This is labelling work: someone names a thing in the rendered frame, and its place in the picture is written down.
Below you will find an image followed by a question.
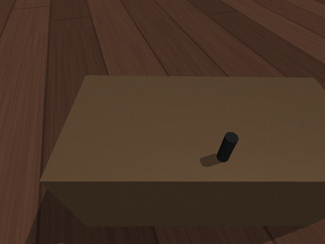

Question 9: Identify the can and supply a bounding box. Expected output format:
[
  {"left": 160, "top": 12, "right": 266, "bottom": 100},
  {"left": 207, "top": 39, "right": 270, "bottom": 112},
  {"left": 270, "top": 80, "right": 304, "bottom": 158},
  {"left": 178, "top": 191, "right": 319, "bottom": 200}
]
[{"left": 217, "top": 132, "right": 239, "bottom": 162}]

